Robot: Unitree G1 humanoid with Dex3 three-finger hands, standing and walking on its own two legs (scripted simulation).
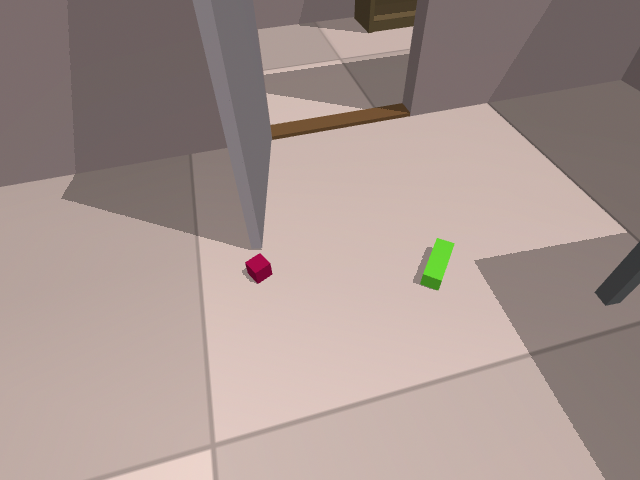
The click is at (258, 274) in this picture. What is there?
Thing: cube
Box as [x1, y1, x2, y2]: [245, 253, 271, 283]
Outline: 259,253 245,262 248,273 258,283 271,274 270,264
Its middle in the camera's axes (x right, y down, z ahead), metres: -0.24 +0.11 +1.54
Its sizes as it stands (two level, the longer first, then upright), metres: 0.071 0.071 0.071
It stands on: the floor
